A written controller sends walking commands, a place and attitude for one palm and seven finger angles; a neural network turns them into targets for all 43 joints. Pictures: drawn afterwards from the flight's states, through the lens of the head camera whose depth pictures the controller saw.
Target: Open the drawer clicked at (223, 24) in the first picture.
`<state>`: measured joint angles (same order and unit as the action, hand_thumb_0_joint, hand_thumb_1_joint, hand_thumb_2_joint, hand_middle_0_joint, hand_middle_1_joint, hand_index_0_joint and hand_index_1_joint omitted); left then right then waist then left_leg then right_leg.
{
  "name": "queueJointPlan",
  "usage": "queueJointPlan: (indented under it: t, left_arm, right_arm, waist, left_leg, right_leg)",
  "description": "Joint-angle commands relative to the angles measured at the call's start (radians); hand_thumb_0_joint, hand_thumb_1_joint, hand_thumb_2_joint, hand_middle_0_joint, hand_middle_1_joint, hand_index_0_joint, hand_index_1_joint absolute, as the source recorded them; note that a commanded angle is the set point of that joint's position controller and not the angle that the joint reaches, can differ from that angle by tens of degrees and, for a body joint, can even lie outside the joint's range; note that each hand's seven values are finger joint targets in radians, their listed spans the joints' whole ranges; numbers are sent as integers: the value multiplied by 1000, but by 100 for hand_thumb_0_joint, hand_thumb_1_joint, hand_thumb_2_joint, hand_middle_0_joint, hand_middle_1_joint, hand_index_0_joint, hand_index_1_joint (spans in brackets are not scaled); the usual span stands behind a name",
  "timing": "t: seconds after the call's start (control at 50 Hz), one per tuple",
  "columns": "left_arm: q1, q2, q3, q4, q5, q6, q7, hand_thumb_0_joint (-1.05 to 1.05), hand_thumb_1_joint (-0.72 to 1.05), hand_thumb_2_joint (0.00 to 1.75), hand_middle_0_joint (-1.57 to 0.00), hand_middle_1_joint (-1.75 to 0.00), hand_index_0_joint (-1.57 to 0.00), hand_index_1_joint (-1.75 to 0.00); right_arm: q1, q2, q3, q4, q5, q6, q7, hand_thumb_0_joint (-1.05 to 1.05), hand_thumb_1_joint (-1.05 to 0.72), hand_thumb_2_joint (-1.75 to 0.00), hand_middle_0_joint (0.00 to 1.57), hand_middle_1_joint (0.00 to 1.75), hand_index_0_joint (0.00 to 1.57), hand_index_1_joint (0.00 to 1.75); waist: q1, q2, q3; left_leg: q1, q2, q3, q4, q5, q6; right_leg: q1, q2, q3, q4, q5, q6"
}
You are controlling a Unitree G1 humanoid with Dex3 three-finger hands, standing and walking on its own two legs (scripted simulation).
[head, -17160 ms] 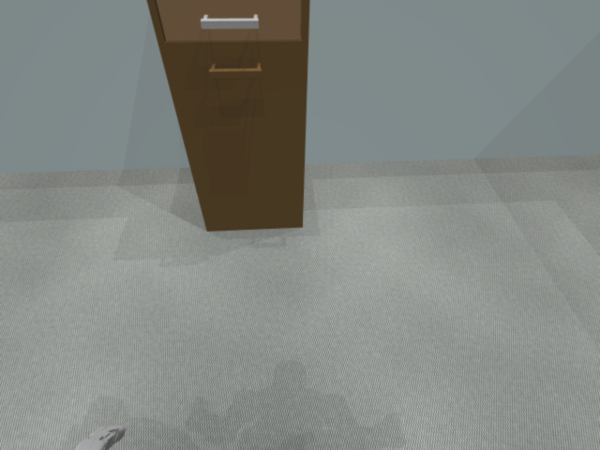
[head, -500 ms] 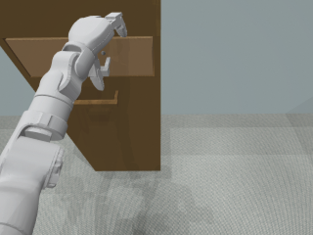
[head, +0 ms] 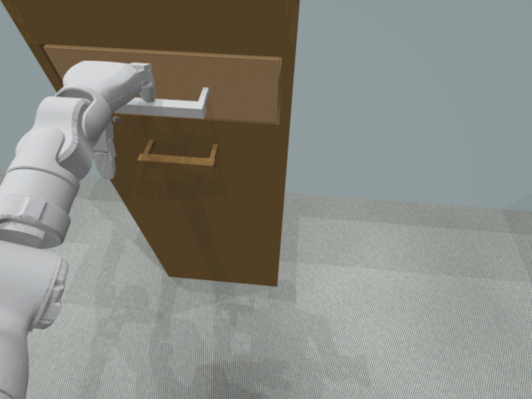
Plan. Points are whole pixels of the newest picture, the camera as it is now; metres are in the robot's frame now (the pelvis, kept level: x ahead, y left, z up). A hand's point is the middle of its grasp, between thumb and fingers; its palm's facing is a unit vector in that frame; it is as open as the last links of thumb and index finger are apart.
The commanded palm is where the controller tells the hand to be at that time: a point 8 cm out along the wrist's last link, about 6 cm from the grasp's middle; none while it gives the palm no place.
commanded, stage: move the hooked fingers above the handle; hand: left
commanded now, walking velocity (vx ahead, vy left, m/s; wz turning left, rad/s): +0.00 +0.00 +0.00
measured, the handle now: (162, 99) +0.56 +0.19 +0.13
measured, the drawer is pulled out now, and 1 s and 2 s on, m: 0.00 0.00 0.00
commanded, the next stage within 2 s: none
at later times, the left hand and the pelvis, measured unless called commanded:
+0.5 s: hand (130, 88) +0.51 +0.21 +0.19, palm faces -0.03 -0.02 -1.00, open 13.5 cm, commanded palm +0.49 +0.21 +0.24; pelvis +0.00 +0.02 +0.00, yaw -4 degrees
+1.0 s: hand (158, 60) +0.53 +0.17 +0.22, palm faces +0.12 -0.06 -0.99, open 13.1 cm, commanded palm +0.50 +0.22 +0.24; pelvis +0.00 +0.04 +0.00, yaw -4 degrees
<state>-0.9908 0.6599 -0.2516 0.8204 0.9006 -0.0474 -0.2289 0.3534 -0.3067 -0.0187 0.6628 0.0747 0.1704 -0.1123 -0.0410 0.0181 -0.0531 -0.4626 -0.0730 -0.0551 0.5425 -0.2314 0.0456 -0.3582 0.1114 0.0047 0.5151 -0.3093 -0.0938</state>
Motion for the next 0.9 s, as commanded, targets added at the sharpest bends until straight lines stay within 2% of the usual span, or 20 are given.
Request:
queueJointPlan:
  t: [0.0,0.04,0.08,0.12,0.16,0.22,0.24,0.3,0.36,0.42,0.46,0.52,0.54,0.58,0.64,0.68,0.74,0.8,0.84,0.88]
  left_arm:
    - [-688,-92,-20,-401,-131,-155,50,0,-50,30,-30,-120,-30,-120]
    - [-668,-50,41,-336,-141,-130,93,0,-50,30,-30,-120,-30,-120]
    - [-647,98,182,-237,-103,-77,169,0,-50,30,-30,-120,-30,-120]
    - [-616,202,273,-128,-67,-14,233,0,-50,30,-30,-120,-30,-120]
    - [-616,236,279,-45,7,69,282,0,-50,30,-30,-120,-30,-120]
    - [-604,311,307,19,116,171,308,0,-50,30,-30,-120,-30,-120]
    - [-568,317,305,61,145,201,301,0,-50,30,-30,-120,-30,-120]
    - [-535,308,287,101,145,254,281,0,-50,30,-30,-120,-30,-120]
    - [-487,330,298,118,127,253,237,0,-50,30,-30,-120,-30,-120]
    - [-448,266,243,102,113,199,161,0,-50,30,-30,-120,-30,-120]
    - [-454,226,203,52,114,142,116,0,-50,30,-30,-120,-30,-120]
    - [-605,-10,23,-198,58,6,59,0,-50,30,-30,-120,-30,-120]
    - [-625,-2,34,-250,40,-31,54,0,-50,30,-30,-120,-30,-120]
    - [-694,-59,-3,-356,-18,-94,52,0,-50,30,-30,-120,-30,-120]
    - [-778,-31,47,-405,-85,-142,99,0,-50,30,-30,-120,-30,-120]
    - [-770,31,122,-321,-83,-122,170,0,-50,30,-30,-120,-30,-120]
    - [-711,193,270,-159,-46,-46,284,0,-50,30,-30,-120,-30,-120]
    - [-651,200,238,32,37,97,342,0,-50,30,-30,-120,-30,-120]
    - [-663,248,232,139,126,184,345,0,-50,30,-30,-120,-30,-120]
    - [-664,264,223,200,174,247,313,0,-50,30,-30,-120,-30,-120]
  right_arm:
    - [25,-102,-48,-49,-10,-93,13,0,-90,-90,20,30,20,30]
    - [36,-107,-48,-17,-4,-93,35,0,-90,-90,20,30,20,30]
    - [45,-119,-43,-3,-10,-76,55,0,-90,-90,20,30,20,30]
    - [36,-131,-26,-7,-13,-62,68,0,-90,-90,20,30,20,30]
    - [1,-116,-14,-28,-20,-37,79,0,-90,-90,20,30,20,30]
    - [-46,-110,-5,-73,-34,7,83,0,-90,-90,20,30,20,30]
    - [-46,-108,-4,-78,-32,28,83,0,-90,-90,20,30,20,30]
    - [-78,-110,2,-104,-21,65,65,0,-90,-90,20,30,20,30]
    - [-100,-107,8,-134,-15,82,38,0,-90,-90,20,30,20,30]
    - [-93,-109,2,-155,-10,78,18,0,-90,-90,20,30,20,30]
    - [-75,-112,-6,-160,-7,65,15,0,-90,-90,20,30,20,30]
    - [-49,-84,-32,-164,-10,29,22,0,-90,-90,20,30,20,30]
    - [-38,-89,-39,-149,-12,16,22,0,-90,-90,20,30,20,30]
    - [-10,-90,-46,-124,-15,-17,23,0,-90,-90,20,30,20,30]
    - [30,-97,-55,-70,-17,-61,34,0,-90,-90,20,30,20,30]
    - [54,-106,-51,-35,-18,-72,45,0,-90,-90,20,30,20,30]
    - [49,-117,-29,-19,-19,-65,62,0,-90,-90,20,30,20,30]
    - [8,-112,-6,-29,-22,-43,75,0,-90,-90,20,30,20,30]
    - [-9,-123,-3,-34,-27,-22,74,0,-90,-90,20,30,20,30]
    - [-3,-128,-6,-56,-28,1,70,0,-90,-90,20,30,20,30]
  waist:
    - [-126,144,-419]
    - [-117,75,-360]
    - [-75,41,-382]
    - [-40,-17,-389]
    - [-20,-16,-413]
    - [24,-2,-528]
    - [26,-9,-509]
    - [19,-115,-430]
    - [21,-172,-416]
    - [-6,-198,-370]
    - [-29,-140,-343]
    - [-84,0,-369]
    - [-81,70,-382]
    - [-96,139,-416]
    - [-109,170,-417]
    - [-101,98,-391]
    - [-49,32,-393]
    - [-24,5,-360]
    - [-21,18,-408]
    - [-19,-1,-466]
  left_leg:
    - [451,35,10,51,319,43]
    - [392,39,8,50,322,34]
    - [303,30,9,43,312,21]
    - [191,27,19,35,315,15]
    - [126,30,34,42,322,10]
    - [99,31,45,56,419,2]
    - [89,32,46,54,420,0]
    - [61,41,57,24,336,8]
    - [52,40,63,2,280,18]
    - [71,44,63,-18,235,29]
    - [120,48,61,-14,218,34]
    - [309,51,35,6,253,44]
    - [369,52,21,12,254,43]
    - [469,54,-8,23,267,38]
    - [516,59,-40,34,296,23]
    - [445,57,-48,21,237,13]
    - [285,49,-33,-1,229,4]
    - [147,51,7,-9,197,-1]
    - [121,55,27,5,218,-5]
    - [128,53,32,20,269,-1]
  right_leg:
    - [-106,-79,57,-54,304,65]
    - [-116,-73,46,-53,317,64]
    - [-66,-69,40,-35,317,52]
    - [-3,-74,38,-15,347,45]
    - [36,-75,42,14,377,46]
    - [165,-80,55,47,505,39]
    - [157,-78,49,48,501,42]
    - [149,-79,45,17,428,54]
    - [194,-91,57,0,419,68]
    - [177,-98,58,-28,383,74]
    - [115,-95,60,-35,349,74]
    - [-21,-83,55,-63,251,62]
    - [-70,-74,57,-68,213,58]
    - [-151,-65,40,-62,160,54]
    - [-219,-52,17,-51,148,48]
    - [-206,-47,8,-44,123,44]
    - [-114,-47,9,-27,141,35]
    - [-63,-53,12,-14,138,35]
    - [-22,-60,25,-5,174,37]
    - [28,-63,31,5,246,39]
